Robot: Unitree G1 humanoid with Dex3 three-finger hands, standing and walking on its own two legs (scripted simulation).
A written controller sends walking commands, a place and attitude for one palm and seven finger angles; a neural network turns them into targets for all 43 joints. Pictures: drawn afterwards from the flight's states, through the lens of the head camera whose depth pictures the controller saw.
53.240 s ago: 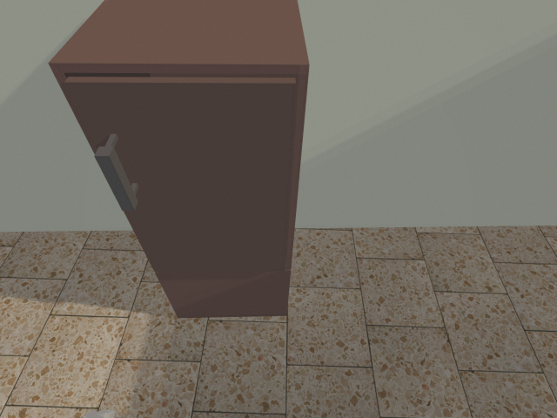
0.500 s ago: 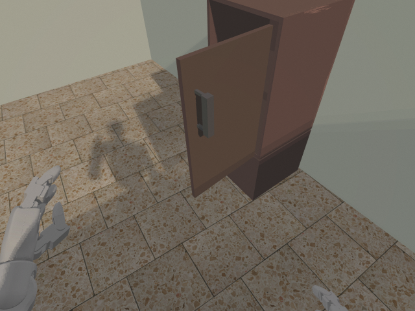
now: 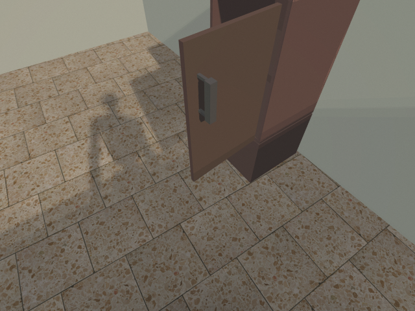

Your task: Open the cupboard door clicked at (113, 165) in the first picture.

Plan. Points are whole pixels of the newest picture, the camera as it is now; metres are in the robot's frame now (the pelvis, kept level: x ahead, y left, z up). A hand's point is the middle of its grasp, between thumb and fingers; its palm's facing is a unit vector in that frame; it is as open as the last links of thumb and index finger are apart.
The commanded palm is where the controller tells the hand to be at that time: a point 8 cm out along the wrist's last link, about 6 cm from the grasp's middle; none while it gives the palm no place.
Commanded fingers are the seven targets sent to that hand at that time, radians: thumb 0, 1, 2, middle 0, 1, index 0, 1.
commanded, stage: let the arm hang, fingers relaxed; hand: left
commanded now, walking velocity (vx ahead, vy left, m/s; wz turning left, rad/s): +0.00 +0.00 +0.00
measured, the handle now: (205, 98) +0.66 +0.04 +0.02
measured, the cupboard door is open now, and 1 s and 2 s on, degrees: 95 95 95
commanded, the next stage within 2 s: look to check the result in 0.52 s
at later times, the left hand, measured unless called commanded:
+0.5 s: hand out of the picture +0.05 +0.19 -0.17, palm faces +0.00 -0.98 -0.22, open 7.4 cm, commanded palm none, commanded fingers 0.00 0.90 0.90 -0.20 -0.30 -0.20 -0.30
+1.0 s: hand out of the picture +0.07 +0.23 -0.16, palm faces -0.02 -0.95 -0.30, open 7.4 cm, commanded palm none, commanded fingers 0.00 0.90 0.90 -0.20 -0.30 -0.20 -0.30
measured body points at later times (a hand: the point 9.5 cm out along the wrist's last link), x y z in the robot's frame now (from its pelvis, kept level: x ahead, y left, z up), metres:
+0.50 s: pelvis +0.00 +0.01 +0.00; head +0.01 +0.00 +0.45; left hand +0.05 +0.24 -0.15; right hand +0.01 -0.23 -0.16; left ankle +0.04 +0.12 -0.74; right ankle +0.02 -0.10 -0.74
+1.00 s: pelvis +0.02 +0.00 +0.01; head +0.03 -0.01 +0.45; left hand +0.07 +0.28 -0.14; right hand +0.06 -0.27 -0.15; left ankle +0.04 +0.12 -0.74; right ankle +0.02 -0.10 -0.74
